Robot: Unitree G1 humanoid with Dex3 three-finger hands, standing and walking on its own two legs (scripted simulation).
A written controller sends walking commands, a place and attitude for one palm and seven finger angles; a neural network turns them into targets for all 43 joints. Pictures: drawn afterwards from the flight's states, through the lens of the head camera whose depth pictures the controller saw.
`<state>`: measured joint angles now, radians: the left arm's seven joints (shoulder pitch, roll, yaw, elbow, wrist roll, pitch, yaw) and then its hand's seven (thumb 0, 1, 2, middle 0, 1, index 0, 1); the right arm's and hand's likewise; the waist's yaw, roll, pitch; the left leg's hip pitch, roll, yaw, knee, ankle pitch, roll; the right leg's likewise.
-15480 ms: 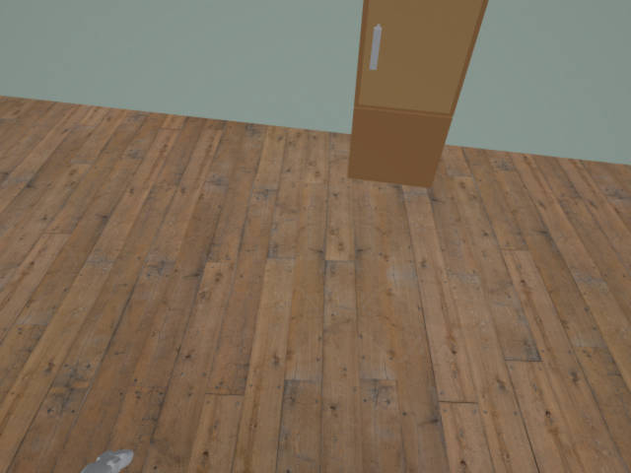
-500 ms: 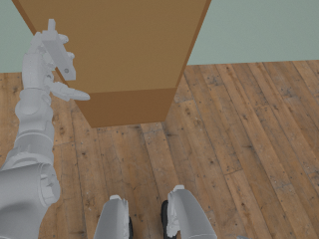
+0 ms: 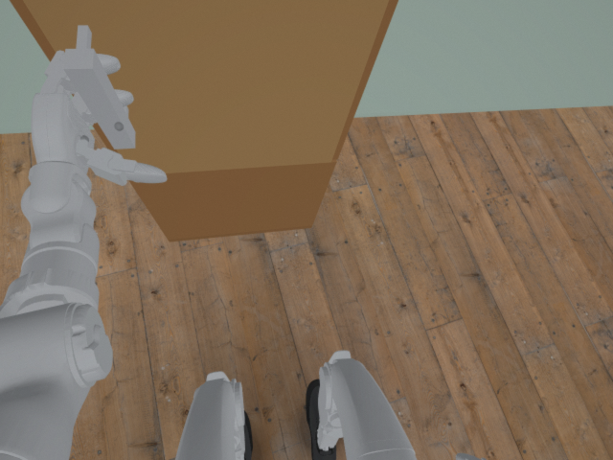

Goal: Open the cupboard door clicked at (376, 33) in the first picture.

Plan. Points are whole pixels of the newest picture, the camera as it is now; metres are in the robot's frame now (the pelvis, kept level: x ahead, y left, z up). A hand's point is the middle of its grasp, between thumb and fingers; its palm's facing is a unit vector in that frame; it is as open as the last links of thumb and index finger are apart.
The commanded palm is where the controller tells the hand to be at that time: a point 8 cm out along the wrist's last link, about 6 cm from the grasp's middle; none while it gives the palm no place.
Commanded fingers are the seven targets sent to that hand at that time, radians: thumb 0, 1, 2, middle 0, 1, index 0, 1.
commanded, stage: close the thumb around the handle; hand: left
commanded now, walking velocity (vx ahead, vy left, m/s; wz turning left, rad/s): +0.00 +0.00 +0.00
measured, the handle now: (106, 91) +0.57 +0.21 +0.03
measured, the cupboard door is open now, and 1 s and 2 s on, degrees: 0 0 44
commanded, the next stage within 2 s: pull the door open along its arc in 0.76 s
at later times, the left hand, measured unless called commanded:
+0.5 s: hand (111, 131) +0.51 +0.20 +0.03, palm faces +0.04 -1.00 -0.03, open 8.7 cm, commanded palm +0.49 +0.23 +0.03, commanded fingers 0.00 0.79 0.85 -0.39 -1.34 -0.39 -1.34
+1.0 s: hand (122, 133) +0.51 +0.18 +0.03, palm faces +0.05 -1.00 -0.04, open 6.6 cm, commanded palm +0.46 +0.22 +0.03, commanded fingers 0.00 0.90 0.90 -0.40 -1.35 -0.40 -1.35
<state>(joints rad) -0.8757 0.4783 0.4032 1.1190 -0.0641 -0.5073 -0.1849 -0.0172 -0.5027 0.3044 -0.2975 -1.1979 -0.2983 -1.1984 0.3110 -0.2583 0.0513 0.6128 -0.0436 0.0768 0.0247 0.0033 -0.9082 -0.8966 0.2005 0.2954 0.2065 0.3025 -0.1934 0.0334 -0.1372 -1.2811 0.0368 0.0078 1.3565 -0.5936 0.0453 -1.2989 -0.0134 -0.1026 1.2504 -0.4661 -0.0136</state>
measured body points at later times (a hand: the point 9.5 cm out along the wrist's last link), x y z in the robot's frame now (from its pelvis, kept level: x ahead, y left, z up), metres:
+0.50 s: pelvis +0.00 +0.00 +0.00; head +0.17 +0.03 +0.42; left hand +0.50 +0.25 +0.03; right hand +0.04 -0.26 -0.11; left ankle +0.01 +0.09 -0.61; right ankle +0.06 -0.12 -0.61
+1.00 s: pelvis +0.00 +0.00 +0.00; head +0.17 +0.03 +0.42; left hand +0.50 +0.24 +0.04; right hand +0.03 -0.26 -0.11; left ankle +0.01 +0.09 -0.61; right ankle +0.06 -0.12 -0.61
